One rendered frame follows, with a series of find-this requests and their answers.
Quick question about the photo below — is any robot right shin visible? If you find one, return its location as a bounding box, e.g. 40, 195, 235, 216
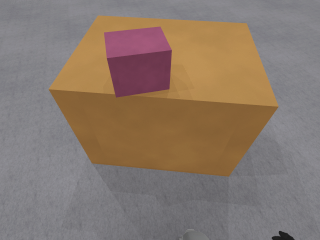
184, 229, 195, 234

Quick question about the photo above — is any carton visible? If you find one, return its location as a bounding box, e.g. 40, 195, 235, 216
104, 26, 172, 98

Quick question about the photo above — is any pedestal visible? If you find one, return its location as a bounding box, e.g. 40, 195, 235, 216
49, 15, 279, 177

